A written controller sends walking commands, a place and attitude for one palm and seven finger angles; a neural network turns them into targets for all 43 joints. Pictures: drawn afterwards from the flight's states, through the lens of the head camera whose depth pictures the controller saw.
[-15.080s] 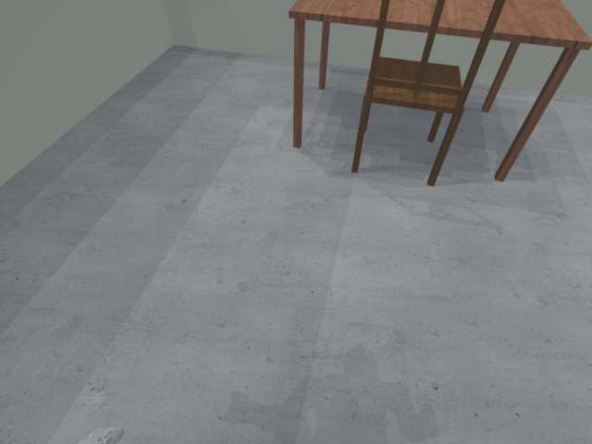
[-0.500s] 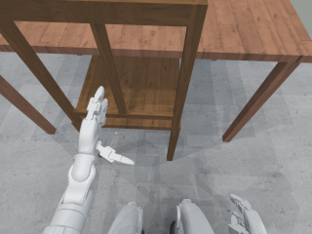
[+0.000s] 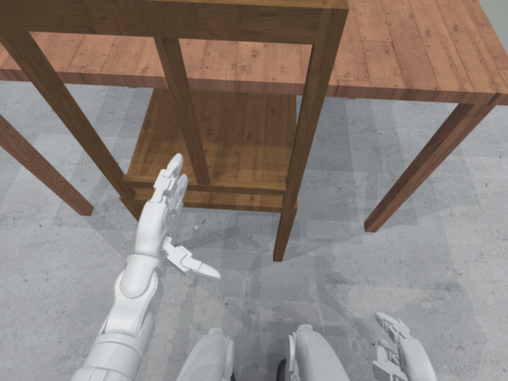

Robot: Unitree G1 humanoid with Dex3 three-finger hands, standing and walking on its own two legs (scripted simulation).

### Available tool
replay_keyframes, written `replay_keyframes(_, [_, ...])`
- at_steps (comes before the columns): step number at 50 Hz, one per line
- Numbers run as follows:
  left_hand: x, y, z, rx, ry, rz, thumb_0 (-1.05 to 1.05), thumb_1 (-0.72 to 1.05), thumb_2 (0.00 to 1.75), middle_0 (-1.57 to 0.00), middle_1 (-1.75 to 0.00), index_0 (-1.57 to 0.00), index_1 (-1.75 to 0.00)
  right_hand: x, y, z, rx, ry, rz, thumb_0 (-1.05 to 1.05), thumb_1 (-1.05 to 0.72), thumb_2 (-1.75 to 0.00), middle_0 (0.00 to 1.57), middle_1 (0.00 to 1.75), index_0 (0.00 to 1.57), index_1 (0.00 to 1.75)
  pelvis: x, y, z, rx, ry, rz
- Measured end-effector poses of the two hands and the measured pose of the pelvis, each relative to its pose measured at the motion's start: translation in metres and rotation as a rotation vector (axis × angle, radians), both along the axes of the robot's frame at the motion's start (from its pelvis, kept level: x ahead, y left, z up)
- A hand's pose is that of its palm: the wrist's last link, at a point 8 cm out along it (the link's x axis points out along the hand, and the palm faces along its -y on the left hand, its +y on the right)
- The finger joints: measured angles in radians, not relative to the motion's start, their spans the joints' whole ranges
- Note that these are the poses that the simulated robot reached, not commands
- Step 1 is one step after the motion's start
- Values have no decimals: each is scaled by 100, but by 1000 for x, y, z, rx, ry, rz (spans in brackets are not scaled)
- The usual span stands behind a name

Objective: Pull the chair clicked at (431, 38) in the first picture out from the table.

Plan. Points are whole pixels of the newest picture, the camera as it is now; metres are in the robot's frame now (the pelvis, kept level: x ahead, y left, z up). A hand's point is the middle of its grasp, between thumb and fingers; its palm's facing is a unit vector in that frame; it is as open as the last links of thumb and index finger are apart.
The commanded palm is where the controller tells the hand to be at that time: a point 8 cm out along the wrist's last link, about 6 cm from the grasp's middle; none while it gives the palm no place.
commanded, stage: aim the fingers beside a spindle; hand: left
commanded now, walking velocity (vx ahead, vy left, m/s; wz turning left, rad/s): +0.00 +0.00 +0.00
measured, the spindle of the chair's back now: (189, 129) +0.51 +0.12 +0.05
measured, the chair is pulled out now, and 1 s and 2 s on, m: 0.00 0.00 0.00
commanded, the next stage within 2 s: push the fingers through the gap in 0.32 s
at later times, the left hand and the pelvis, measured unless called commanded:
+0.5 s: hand (197, 225) +0.34 +0.09 +0.03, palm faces -0.11 -0.99 -0.03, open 16.9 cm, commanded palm +0.33 +0.15 +0.03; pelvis +0.00 +0.01 +0.00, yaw +0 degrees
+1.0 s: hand (196, 191) +0.40 +0.10 +0.02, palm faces -0.09 -1.00 -0.03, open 17.0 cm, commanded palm +0.38 +0.16 +0.02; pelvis +0.00 +0.00 +0.00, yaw -1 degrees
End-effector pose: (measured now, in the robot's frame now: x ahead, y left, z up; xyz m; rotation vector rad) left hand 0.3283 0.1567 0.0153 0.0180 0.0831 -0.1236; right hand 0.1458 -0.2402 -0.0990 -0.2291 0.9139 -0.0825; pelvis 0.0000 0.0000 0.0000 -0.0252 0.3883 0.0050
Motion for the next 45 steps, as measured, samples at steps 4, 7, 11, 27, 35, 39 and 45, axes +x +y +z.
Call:
replay_keyframes(4, [-3,-5,4,-10,-23,-7,-1,-50,30,-6,-8,-6,-8,-1,1,1,-7,-3,-10,1,-90,-90,20,30,20,30,1,1,1,1,1,-6])
replay_keyframes(7, [-2,3,18,-1,-86,34,-1,-50,30,-6,-8,-7,-8,-2,3,1,-2,-1,-10,1,-90,-90,20,30,20,30,1,2,2,3,-4,-9])
replay_keyframes(11, [2,17,23,18,-103,69,-1,-50,30,-6,-8,-6,-8,-4,5,0,8,8,0,1,-90,-90,20,30,20,30,1,2,2,1,-7,-5])
replay_keyframes(27, [4,-3,20,16,-125,35,-1,-51,30,-6,-8,-6,-8,-3,6,-2,-7,0,10,1,-90,-90,20,30,20,30,-3,5,-2,-2,-7,1])
replay_keyframes(35, [25,-1,8,26,-26,20,-1,-50,30,-6,-8,-6,-8,-14,5,-6,3,38,-19,1,-90,-90,20,30,20,30,-5,3,-1,-2,2,-4])
replay_keyframes(39, [32,0,14,9,-48,33,-1,-50,30,-6,-8,-6,-8,-22,1,-5,-6,59,-31,1,-90,-90,20,30,20,30,-2,3,2,0,5,-7])
replay_keyframes(45, [50,4,15,12,-79,48,-1,-50,30,-6,-8,-6,-8,-34,-6,-8,-23,98,-41,1,-90,-90,20,30,20,30,-1,1,-1,-2,18,-8])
